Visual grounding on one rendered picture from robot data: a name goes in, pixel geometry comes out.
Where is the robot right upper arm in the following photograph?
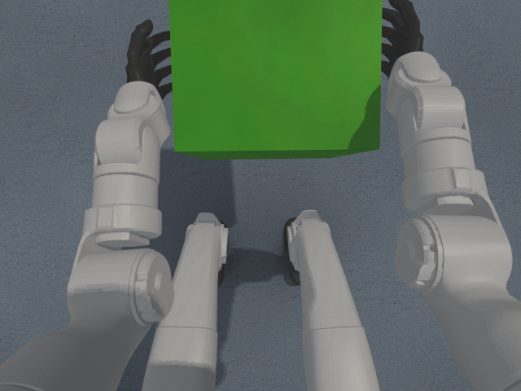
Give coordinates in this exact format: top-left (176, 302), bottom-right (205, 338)
top-left (394, 214), bottom-right (521, 391)

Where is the carton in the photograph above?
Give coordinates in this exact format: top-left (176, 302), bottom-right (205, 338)
top-left (169, 0), bottom-right (383, 160)

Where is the left robot forearm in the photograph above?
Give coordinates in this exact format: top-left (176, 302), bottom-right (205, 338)
top-left (67, 81), bottom-right (170, 313)

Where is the robot right hand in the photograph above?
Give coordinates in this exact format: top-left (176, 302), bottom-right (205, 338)
top-left (381, 0), bottom-right (423, 80)

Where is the robot left hand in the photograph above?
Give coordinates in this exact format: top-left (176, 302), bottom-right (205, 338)
top-left (125, 20), bottom-right (173, 100)

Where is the left robot thigh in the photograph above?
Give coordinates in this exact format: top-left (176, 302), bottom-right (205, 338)
top-left (142, 220), bottom-right (229, 391)

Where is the robot right foot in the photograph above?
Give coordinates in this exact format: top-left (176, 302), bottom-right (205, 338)
top-left (284, 217), bottom-right (300, 285)

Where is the right robot forearm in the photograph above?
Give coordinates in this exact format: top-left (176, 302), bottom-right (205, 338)
top-left (386, 51), bottom-right (513, 281)

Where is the robot left upper arm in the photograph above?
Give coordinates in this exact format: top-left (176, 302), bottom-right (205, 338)
top-left (0, 248), bottom-right (175, 391)

